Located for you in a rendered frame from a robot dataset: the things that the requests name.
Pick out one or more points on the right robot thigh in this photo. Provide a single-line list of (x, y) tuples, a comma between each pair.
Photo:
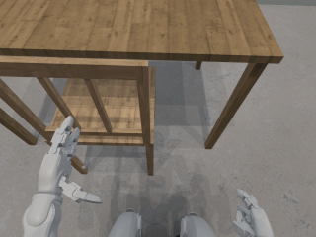
[(194, 226)]

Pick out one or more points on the left robot hand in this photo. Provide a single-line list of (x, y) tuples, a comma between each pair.
[(56, 162)]

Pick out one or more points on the right robot hand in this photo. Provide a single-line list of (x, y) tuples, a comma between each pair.
[(256, 222)]

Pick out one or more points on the table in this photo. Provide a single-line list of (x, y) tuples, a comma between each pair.
[(233, 31)]

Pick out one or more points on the chair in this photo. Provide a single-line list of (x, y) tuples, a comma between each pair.
[(112, 101)]

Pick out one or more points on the robot left forearm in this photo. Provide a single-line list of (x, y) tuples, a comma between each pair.
[(42, 217)]

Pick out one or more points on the left robot thigh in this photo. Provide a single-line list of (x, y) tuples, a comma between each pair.
[(129, 224)]

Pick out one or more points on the robot thigh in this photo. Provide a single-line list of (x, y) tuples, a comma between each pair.
[(129, 224), (194, 226)]

